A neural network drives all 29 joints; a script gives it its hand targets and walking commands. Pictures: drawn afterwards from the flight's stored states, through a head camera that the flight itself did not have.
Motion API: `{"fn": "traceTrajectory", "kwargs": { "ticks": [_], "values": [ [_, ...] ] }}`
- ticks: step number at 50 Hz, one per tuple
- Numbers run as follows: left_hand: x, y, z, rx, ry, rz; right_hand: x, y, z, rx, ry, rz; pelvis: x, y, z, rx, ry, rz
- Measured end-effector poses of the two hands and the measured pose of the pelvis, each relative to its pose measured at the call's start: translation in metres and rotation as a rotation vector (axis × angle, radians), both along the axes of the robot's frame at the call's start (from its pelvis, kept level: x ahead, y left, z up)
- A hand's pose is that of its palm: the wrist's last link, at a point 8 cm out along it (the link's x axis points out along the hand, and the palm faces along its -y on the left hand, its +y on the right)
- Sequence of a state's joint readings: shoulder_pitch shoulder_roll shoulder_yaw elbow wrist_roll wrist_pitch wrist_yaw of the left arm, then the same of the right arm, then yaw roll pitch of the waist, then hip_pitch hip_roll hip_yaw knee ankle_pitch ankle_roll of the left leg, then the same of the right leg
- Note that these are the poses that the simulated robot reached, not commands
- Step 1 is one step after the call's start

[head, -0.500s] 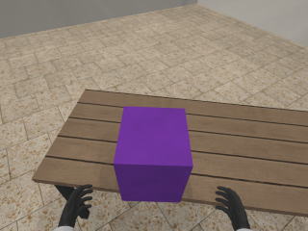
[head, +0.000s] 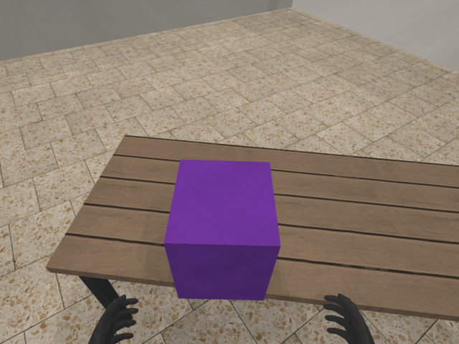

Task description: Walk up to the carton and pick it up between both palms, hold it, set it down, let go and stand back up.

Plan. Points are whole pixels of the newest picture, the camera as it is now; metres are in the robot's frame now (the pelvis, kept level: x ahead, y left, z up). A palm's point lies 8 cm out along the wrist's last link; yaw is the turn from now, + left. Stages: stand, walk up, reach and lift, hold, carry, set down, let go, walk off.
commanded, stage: set down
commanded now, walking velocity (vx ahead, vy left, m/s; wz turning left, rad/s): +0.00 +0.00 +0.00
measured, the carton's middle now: (223, 231) +0.39 +0.03 -0.07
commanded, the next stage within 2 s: let go in 0.32 s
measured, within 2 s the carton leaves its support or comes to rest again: neither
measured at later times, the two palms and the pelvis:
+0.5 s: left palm out of the picture +0.15 +0.23 -0.08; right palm out of the picture +0.14 -0.23 -0.08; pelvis -0.01 +0.00 +0.00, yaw -1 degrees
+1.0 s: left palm out of the picture +0.14 +0.25 -0.09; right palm out of the picture +0.10 -0.26 -0.11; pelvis -0.01 +0.00 -0.01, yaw -3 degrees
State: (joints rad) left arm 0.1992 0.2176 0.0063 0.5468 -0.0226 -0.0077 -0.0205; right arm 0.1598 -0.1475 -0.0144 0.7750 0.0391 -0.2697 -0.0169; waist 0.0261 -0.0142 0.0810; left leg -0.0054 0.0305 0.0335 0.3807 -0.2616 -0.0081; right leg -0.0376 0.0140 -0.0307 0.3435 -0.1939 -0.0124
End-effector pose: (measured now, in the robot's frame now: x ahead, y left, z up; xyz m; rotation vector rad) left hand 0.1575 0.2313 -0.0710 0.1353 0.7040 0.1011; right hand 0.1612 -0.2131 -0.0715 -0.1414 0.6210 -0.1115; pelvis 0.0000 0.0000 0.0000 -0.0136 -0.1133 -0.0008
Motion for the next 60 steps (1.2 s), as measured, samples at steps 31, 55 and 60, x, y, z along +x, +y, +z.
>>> {"fn": "traceTrajectory", "kwargs": {
  "ticks": [31, 55, 60],
  "values": [
    [-0.002, -0.005, -0.006, 0.046, 0.124, -0.014, -0.019, -0.019, -0.008, -0.037, 0.088, 0.017, -0.008, 0.000, -0.001, 0.005, 0.030, -0.011],
    [-0.028, 0.017, -0.027, 0.116, 0.205, -0.074, -0.089, -0.048, -0.044, -0.049, 0.412, -0.142, -0.009, 0.007, -0.009, 0.013, 0.105, -0.079],
    [-0.026, 0.012, -0.032, 0.095, 0.208, -0.092, -0.108, -0.043, -0.047, -0.041, 0.444, -0.170, -0.007, 0.011, -0.009, 0.017, 0.111, -0.090]
  ]
}}
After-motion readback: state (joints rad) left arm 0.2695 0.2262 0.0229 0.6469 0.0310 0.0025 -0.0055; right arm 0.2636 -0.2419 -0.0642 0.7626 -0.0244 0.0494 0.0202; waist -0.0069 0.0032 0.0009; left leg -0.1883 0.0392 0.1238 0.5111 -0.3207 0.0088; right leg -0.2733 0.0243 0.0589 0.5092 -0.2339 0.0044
